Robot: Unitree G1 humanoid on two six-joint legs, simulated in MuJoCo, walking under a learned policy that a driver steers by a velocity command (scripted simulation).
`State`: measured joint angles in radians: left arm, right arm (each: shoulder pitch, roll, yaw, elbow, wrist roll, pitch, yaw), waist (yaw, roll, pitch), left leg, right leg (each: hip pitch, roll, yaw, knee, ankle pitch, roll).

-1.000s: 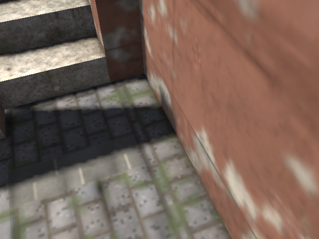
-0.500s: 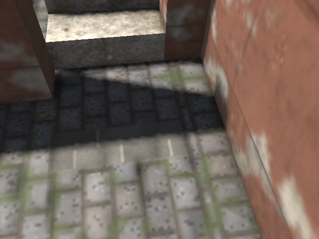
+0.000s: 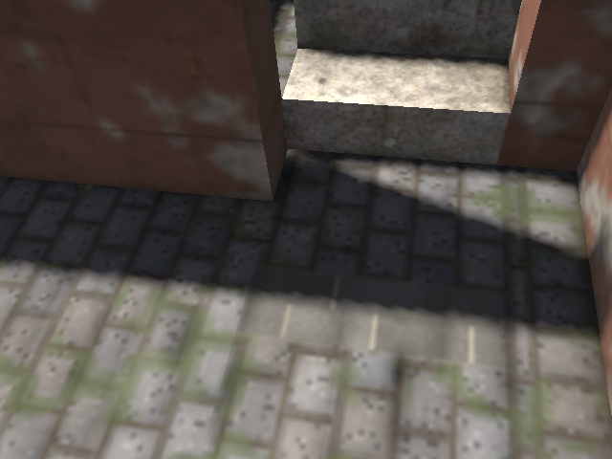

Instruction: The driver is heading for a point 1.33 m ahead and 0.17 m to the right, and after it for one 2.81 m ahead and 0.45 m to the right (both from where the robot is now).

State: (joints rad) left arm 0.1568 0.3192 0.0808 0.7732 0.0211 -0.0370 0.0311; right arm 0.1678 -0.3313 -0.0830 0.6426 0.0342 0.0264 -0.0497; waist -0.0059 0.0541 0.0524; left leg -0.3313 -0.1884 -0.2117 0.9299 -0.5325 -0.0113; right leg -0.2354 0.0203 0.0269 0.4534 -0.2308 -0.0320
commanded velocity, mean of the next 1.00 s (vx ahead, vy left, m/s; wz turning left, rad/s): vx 0.17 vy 0.00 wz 0.17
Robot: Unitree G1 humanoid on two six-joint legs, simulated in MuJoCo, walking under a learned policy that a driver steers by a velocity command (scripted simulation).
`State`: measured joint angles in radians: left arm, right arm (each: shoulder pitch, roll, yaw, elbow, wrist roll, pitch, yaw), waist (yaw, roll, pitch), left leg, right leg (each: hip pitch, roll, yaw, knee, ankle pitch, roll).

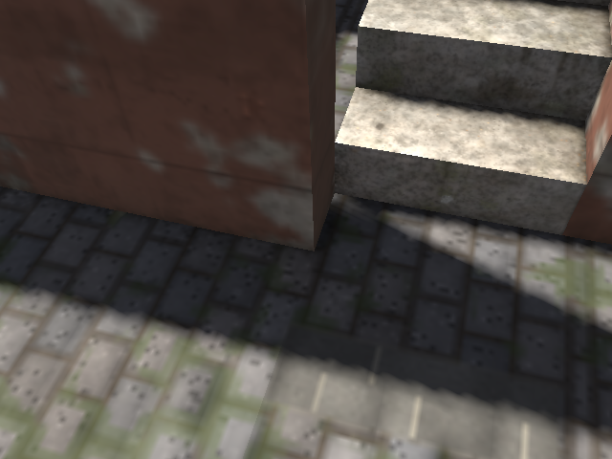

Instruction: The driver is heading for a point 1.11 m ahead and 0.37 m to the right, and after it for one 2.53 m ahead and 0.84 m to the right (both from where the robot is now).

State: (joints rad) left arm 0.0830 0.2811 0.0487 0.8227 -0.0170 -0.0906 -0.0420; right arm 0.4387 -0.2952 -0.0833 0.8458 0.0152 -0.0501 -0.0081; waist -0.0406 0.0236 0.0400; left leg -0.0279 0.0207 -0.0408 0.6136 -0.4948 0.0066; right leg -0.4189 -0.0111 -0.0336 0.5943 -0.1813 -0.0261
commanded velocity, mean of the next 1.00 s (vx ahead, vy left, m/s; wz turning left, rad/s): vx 0.43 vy -0.03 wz -0.21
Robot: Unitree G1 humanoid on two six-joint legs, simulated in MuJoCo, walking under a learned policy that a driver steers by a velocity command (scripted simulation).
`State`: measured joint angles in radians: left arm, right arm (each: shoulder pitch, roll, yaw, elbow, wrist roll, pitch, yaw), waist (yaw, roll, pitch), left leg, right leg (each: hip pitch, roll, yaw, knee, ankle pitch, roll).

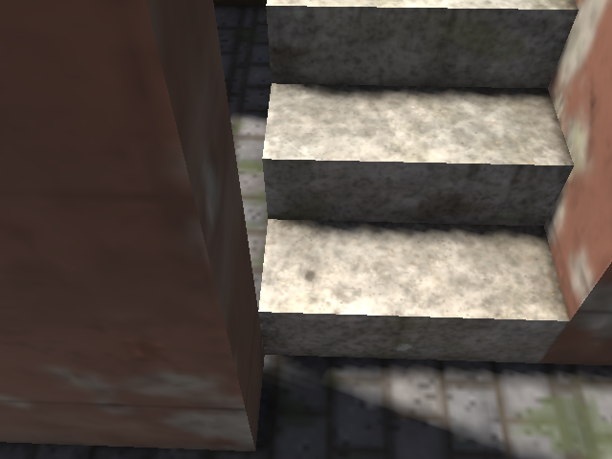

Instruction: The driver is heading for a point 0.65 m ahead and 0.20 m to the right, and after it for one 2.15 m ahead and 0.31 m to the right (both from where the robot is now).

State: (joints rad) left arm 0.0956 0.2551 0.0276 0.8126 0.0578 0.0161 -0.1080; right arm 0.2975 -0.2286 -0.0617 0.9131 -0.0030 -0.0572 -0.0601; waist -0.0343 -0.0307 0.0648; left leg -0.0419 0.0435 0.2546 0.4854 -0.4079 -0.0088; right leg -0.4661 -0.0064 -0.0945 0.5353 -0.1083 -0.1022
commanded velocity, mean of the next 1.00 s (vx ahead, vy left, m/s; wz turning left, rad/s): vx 0.24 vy -0.07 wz -0.41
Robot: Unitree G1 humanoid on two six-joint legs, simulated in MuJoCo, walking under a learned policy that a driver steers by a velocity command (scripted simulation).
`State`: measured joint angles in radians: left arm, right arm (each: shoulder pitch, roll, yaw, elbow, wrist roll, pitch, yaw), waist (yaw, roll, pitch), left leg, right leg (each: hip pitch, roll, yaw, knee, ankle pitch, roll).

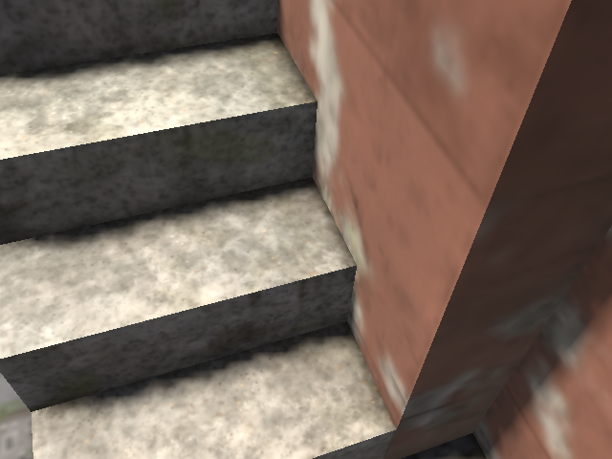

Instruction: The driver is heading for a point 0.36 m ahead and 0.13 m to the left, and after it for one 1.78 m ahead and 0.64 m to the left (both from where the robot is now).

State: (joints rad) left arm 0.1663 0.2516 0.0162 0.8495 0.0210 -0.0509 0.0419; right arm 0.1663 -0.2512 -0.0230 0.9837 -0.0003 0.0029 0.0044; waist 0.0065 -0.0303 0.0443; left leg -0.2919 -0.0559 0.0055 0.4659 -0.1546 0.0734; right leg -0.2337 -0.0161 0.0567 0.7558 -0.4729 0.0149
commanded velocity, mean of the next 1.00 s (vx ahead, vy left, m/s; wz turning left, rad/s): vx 0.26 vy -0.04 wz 0.48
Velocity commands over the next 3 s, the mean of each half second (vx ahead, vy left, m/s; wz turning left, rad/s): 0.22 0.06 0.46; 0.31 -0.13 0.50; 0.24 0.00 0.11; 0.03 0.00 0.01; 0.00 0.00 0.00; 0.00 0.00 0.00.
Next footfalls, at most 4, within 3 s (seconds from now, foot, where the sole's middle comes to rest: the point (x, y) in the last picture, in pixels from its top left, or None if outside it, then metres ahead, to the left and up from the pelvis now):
0.26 right None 0.11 -0.08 -0.77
0.58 left None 0.06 0.19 -0.77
0.92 right None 0.21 -0.05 -0.77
1.22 left None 0.19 0.18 -0.77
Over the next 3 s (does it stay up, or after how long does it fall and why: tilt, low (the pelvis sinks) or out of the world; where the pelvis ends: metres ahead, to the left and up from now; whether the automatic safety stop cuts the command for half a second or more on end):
stays up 0.19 0.07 0.01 its command is cut before an obstacle from the start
